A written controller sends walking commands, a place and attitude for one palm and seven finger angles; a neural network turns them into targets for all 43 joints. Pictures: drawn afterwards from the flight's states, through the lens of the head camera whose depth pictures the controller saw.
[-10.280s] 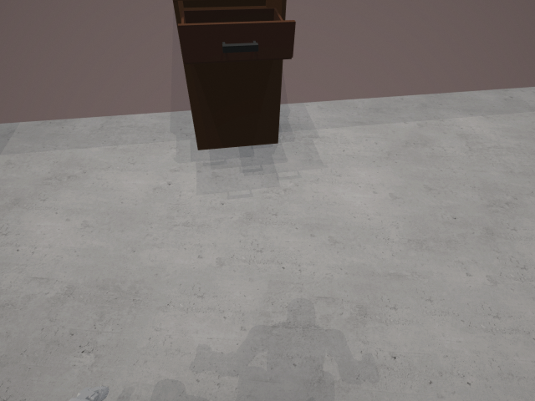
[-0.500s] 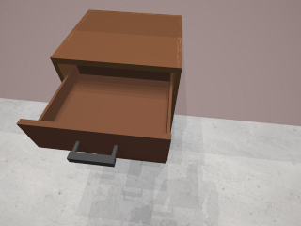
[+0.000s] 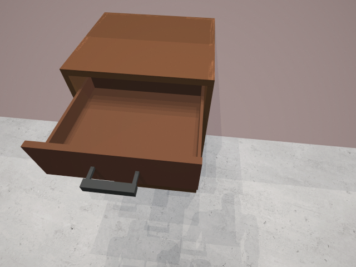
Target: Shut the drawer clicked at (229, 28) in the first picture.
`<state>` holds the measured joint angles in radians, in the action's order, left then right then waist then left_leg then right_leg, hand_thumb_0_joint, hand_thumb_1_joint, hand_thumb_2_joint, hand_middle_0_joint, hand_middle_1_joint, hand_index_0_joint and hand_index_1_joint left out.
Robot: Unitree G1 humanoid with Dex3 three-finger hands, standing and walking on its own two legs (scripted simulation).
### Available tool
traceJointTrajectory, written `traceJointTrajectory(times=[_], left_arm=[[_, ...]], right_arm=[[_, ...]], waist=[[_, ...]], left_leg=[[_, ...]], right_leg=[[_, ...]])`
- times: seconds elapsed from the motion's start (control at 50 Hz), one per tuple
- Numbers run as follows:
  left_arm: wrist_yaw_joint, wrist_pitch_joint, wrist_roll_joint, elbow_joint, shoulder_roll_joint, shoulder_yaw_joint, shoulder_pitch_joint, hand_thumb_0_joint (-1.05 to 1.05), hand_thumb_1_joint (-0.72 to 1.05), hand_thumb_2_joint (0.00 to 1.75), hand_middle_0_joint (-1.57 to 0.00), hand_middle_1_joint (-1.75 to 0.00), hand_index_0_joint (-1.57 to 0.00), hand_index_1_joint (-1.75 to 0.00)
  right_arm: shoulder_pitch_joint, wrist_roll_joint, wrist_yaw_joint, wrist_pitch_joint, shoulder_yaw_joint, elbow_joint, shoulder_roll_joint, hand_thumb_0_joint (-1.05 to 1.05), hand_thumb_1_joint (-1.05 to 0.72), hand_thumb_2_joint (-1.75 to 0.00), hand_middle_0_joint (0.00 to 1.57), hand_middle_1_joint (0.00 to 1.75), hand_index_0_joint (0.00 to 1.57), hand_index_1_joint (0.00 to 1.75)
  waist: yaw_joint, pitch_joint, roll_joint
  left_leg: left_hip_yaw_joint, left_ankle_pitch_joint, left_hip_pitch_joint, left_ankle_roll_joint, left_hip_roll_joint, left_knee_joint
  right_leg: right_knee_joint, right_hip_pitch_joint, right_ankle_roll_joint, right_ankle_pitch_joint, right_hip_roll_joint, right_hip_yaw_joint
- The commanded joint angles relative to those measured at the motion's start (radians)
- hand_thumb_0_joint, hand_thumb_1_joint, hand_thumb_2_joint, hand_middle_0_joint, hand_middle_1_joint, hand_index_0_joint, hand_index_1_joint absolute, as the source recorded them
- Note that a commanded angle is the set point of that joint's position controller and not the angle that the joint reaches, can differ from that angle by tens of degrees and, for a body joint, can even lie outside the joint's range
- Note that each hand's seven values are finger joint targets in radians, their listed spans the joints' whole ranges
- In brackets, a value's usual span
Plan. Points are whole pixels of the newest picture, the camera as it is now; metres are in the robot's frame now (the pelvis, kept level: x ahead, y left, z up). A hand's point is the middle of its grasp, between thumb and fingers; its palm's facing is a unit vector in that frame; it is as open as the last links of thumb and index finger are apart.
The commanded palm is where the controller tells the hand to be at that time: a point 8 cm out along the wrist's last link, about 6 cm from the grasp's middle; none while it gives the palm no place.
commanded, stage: look again from close up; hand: left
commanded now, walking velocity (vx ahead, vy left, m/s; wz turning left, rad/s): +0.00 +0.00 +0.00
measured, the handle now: (111, 179) +0.32 +0.20 -0.03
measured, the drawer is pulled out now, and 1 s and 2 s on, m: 0.29 0.29 0.29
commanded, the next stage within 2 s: raise the hand and make a fist in 0.06 s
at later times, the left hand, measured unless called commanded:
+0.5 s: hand (116, 255) +0.15 +0.13 +0.01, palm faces -0.05 -1.00 +0.02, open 6.4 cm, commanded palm +0.08 +0.22 -0.04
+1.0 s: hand (97, 260) +0.14 +0.17 +0.00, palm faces -0.04 -1.00 +0.01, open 3.8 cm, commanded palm +0.09 +0.23 +0.01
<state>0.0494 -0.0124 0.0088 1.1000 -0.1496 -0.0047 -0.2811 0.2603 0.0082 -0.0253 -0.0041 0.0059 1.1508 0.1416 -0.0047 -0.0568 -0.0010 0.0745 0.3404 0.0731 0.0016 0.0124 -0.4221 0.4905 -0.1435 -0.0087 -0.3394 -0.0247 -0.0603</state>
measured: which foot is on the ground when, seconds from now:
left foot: down 0.00-1.00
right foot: down 0.00-1.00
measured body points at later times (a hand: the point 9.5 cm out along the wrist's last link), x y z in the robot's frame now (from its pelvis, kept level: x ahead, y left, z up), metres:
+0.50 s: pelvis -0.06 -0.02 -0.03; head -0.05 -0.01 +0.42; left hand +0.14 +0.19 +0.01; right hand +0.14 -0.28 -0.08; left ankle -0.07 +0.12 -0.74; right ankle -0.05 -0.11 -0.74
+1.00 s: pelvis -0.10 +0.00 -0.05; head -0.08 +0.00 +0.40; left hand +0.13 +0.22 +0.00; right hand +0.04 -0.21 -0.14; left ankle -0.07 +0.12 -0.74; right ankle -0.05 -0.10 -0.74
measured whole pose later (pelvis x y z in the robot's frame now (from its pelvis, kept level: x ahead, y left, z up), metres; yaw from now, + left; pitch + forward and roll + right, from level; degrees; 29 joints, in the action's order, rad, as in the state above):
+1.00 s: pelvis -0.10 +0.00 -0.05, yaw +3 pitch +7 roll +0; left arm -0.23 -0.20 -0.26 0.01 -0.22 0.11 -0.29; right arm 0.33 -0.05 -0.05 -0.24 0.06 0.56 0.19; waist 0.05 0.08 0.02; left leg 0.02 0.43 0.65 -0.01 0.02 -0.95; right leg 0.93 -0.66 -0.02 -0.39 0.00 -0.05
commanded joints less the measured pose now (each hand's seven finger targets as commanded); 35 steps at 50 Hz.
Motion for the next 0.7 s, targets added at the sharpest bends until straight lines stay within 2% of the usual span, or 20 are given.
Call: traceJointTrajectory(times=[0.0, 0.12, 0.14, 0.16, 0.18, 0.2, 0.22, 0.24, 0.26, 0.28, 0.3, 0.34, 0.38, 0.4, 0.44, 0.46, 0.5, 0.56, 0.6, 0.68], left_arm=[[0.004, -0.009, 0.002, -0.016, -0.114, 0.026, -0.081, 0.0, 0.9, 0.9, -0.2, -0.3, -0.2, -0.3], [0.003, -0.01, 0.002, -0.011, -0.106, 0.026, -0.086, 0.0, 0.9, 0.9, -0.2, -0.3, -0.2, -0.3], [0.034, -0.039, 0.014, 0.025, -0.133, 0.029, -0.138, 0.0, 0.9, 0.9, -0.2, -0.3, -0.2, -0.3], [0.008, -0.249, -0.19, -1.512, -0.308, 0.089, 0.582, 0.0, 0.9, 0.9, -0.22, -0.32, -0.22, -0.32], [0.04, -0.173, -0.105, -1.205, -0.225, 0.077, 0.157, 0.0, 0.9, 0.9, -0.24, -0.34, -0.24, -0.34], [0.094, -0.12, -0.125, -1.116, -0.178, 0.071, 0.102, 0.0, 0.9, 0.9, -0.26, -0.37, -0.26, -0.37], [0.084, -0.026, -0.127, -0.957, 0.036, -0.057, -0.147, 0.0, 0.9, 0.9, -0.28, -0.39, -0.28, -0.39], [0.046, -0.052, -0.163, -1.144, 0.061, -0.097, -0.022, 0.0, 0.9, 0.9, -0.3, -0.41, -0.3, -0.41], [0.023, -0.093, -0.155, -1.173, -0.015, -0.021, -0.032, 0.0, 0.9, 0.9, -0.32, -0.43, -0.32, -0.43], [0.005, -0.132, -0.138, -1.163, -0.053, 0.023, -0.062, 0.0, 0.9, 0.9, -0.34, -0.45, -0.34, -0.45], [-0.019, -0.168, -0.139, -1.118, -0.052, 0.061, -0.18, 0.0, 0.9, 0.9, -0.36, -0.47, -0.36, -0.47], [-0.111, -0.253, -0.161, -0.945, 0.043, 0.04, -0.388, 0.0, 0.9, 0.9, -0.4, -0.52, -0.4, -0.52], [-0.232, -0.377, -0.204, -0.925, -0.005, 0.12, -0.466, 0.0, 0.9, 0.9, -0.44, -0.56, -0.44, -0.56], [-0.287, -0.436, -0.214, -0.908, -0.062, 0.197, -0.505, 0.0, 0.9, 0.9, -0.46, -0.58, -0.46, -0.58], [-0.403, -0.533, -0.234, -0.938, -0.146, 0.249, -0.422, 0.0, 0.9, 0.9, -0.5, -0.62, -0.5, -0.62], [-0.418, -0.545, -0.23, -0.981, -0.179, 0.277, -0.38, 0.0, 0.9, 0.9, -0.52, -0.65, -0.52, -0.65], [-0.406, -0.548, -0.246, -1.111, -0.213, 0.287, -0.228, 0.0, 0.9, 0.9, -0.56, -0.69, -0.56, -0.69], [-0.348, -0.605, -0.283, -1.295, -0.191, 0.271, -0.005, 0.0, 0.9, 0.9, -0.62, -0.75, -0.62, -0.75], [-0.316, -0.663, -0.287, -1.432, -0.207, 0.239, 0.187, 0.0, 0.9, 0.9, -0.66, -0.8, -0.66, -0.8], [-0.379, -0.665, -0.28, -1.4, -0.131, 0.05, 0.186, 0.0, 0.9, 0.9, -0.74, -0.88, -0.74, -0.88]], right_arm=[[0.078, -0.001, -0.012, -0.014, -0.016, -0.014, 0.093, 0.0, -0.9, -0.9, 0.2, 0.3, 0.2, 0.3], [0.081, 0.0, -0.014, -0.016, -0.016, -0.012, 0.092, 0.0, -0.9, -0.9, 0.2, 0.3, 0.2, 0.3], [-0.012, -0.011, -0.005, -0.025, -0.028, -0.09, 0.133, 0.0, -0.9, -0.9, 0.2, 0.3, 0.2, 0.3], [0.033, -0.061, -0.049, -0.19, -0.04, -0.43, 0.293, 0.0, -0.9, -0.9, 0.2, 0.3, 0.2, 0.3], [-0.04, -0.031, -0.082, -0.283, -0.021, -0.363, 0.199, 0.0, -0.9, -0.9, 0.2, 0.3, 0.2, 0.3], [-0.05, -0.036, -0.075, -0.309, -0.043, -0.3, 0.195, 0.0, -0.9, -0.9, 0.2, 0.3, 0.2, 0.3], [0.001, -0.058, -0.058, -0.312, -0.045, -0.294, 0.163, 0.0, -0.9, -0.9, 0.2, 0.3, 0.2, 0.3], [-0.028, -0.065, -0.052, -0.327, -0.049, -0.374, 0.205, 0.0, -0.9, -0.9, 0.2, 0.3, 0.2, 0.3], [-0.02, -0.045, -0.054, -0.346, -0.074, -0.4, 0.235, 0.0, -0.9, -0.9, 0.2, 0.3, 0.2, 0.3], [-0.017, -0.025, -0.052, -0.357, -0.082, -0.431, 0.241, 0.0, -0.9, -0.9, 0.2, 0.3, 0.2, 0.3], [-0.021, -0.019, -0.045, -0.358, -0.086, -0.47, 0.239, 0.0, -0.9, -0.9, 0.2, 0.3, 0.2, 0.3], [-0.06, -0.014, -0.019, -0.352, -0.094, -0.526, 0.218, 0.0, -0.9, -0.9, 0.2, 0.3, 0.2, 0.3], [-0.117, -0.022, 0.004, -0.334, -0.102, -0.583, 0.223, 0.0, -0.9, -0.9, 0.2, 0.3, 0.2, 0.3], [-0.126, -0.025, 0.018, -0.322, -0.109, -0.608, 0.23, 0.0, -0.9, -0.9, 0.2, 0.3, 0.2, 0.3], [-0.15, -0.027, 0.029, -0.304, -0.11, -0.674, 0.244, 0.0, -0.9, -0.9, 0.2, 0.3, 0.2, 0.3], [-0.163, -0.031, 0.029, -0.291, -0.109, -0.712, 0.237, 0.0, -0.9, -0.9, 0.2, 0.3, 0.2, 0.3], [-0.179, -0.041, 0.018, -0.27, -0.104, -0.759, 0.226, 0.0, -0.9, -0.9, 0.2, 0.3, 0.2, 0.3], [-0.157, -0.047, -0.002, -0.281, -0.088, -0.799, 0.2, 0.0, -0.9, -0.9, 0.2, 0.3, 0.2, 0.3], [-0.123, -0.047, -0.017, -0.296, -0.071, -0.778, 0.197, 0.0, -0.9, -0.9, 0.2, 0.3, 0.2, 0.3], [-0.105, -0.057, -0.044, -0.357, -0.037, -0.737, 0.225, 0.0, -0.9, -0.9, 0.2, 0.3, 0.2, 0.3]], waist=[[0.002, -0.01, 0.004], [0.0, -0.009, 0.01], [-0.026, -0.003, -0.106], [0.083, 0.463, 0.115], [0.01, 0.454, 0.331], [0.007, 0.36, 0.292], [0.038, 0.223, 0.152], [0.041, 0.123, 0.04], [0.054, 0.186, -0.03], [0.06, 0.177, -0.088], [0.031, 0.2, -0.129], [-0.012, 0.115, -0.307], [-0.047, 0.125, -0.332], [-0.074, 0.158, -0.235], [-0.057, 0.2, -0.107], [-0.071, 0.229, -0.059], [-0.058, 0.243, 0.012], [-0.012, 0.279, 0.061], [0.05, 0.297, 0.072], [0.091, 0.278, 0.126]], left_leg=[[-0.073, -0.407, 0.005, -0.042, 0.093, 0.04], [-0.071, -0.408, 0.0, -0.043, 0.094, 0.038], [-0.037, -0.527, 0.147, -0.007, 0.112, -0.207], [-0.047, -0.669, -0.08, -0.033, 0.008, -0.057], [-0.046, -0.875, -0.195, -0.038, 0.04, -0.011], [-0.078, -0.886, -0.113, -0.006, 0.07, -0.04], [-0.091, -0.776, -0.04, -0.015, 0.081, -0.035], [-0.11, -0.714, 0.032, -0.025, 0.08, -0.064], [-0.097, -0.658, 0.056, -0.03, 0.051, -0.123], [-0.088, -0.604, 0.12, -0.031, 0.024, -0.17], [-0.079, -0.58, 0.172, -0.029, 0.012, -0.197], [-0.08, -0.408, 0.357, -0.009, 0.0, -0.229], [-0.054, -0.244, 0.503, 0.009, -0.023, -0.273], [-0.041, -0.226, 0.52, 0.019, -0.032, -0.296], [-0.025, -0.17, 0.555, 0.023, -0.044, -0.361], [-0.011, -0.131, 0.58, 0.013, -0.051, -0.38], [0.001, -0.04, 0.608, -0.003, -0.054, -0.411], [-0.024, 0.075, 0.617, -0.02, -0.04, -0.454], [-0.047, 0.136, 0.618, -0.027, -0.025, -0.495], [-0.087, 0.179, 0.582, -0.037, -0.006, -0.496]], right_leg=[[-0.051, -0.021, -0.035, 0.41, -0.091, 0.079], [-0.054, -0.026, -0.035, 0.409, -0.093, 0.081], [-0.062, 0.002, 0.005, 0.859, -0.134, 0.112], [0.045, 0.078, -0.025, 0.799, -0.057, 0.077], [0.107, 0.02, -0.036, 0.514, 0.002, 0.03], [0.089, -0.08, -0.018, 0.25, -0.011, -0.007], [0.063, -0.156, -0.007, 0.205, -0.007, -0.018], [0.043, -0.155, -0.003, 0.303, -0.012, -0.027], [0.045, -0.152, -0.002, 0.404, -0.011, -0.03], [0.063, -0.18, -0.001, 0.473, -0.009, -0.037], [0.096, -0.175, -0.001, 0.509, -0.012, -0.041], [0.158, -0.236, 0.02, 0.496, -0.006, -0.048], [0.215, -0.25, 0.022, 0.444, -0.012, -0.015], [0.237, -0.225, 0.005, 0.461, -0.029, 0.02], [0.264, -0.25, -0.008, 0.404, -0.05, 0.084], [0.268, -0.268, -0.013, 0.306, -0.048, 0.097], [0.258, -0.34, -0.016, 0.074, -0.038, 0.119], [0.25, -0.437, -0.016, -0.215, -0.021, 0.144], [0.246, -0.506, -0.012, -0.333, -0.013, 0.161], [0.272, -0.55, -0.018, -0.312, 0.008, 0.123]])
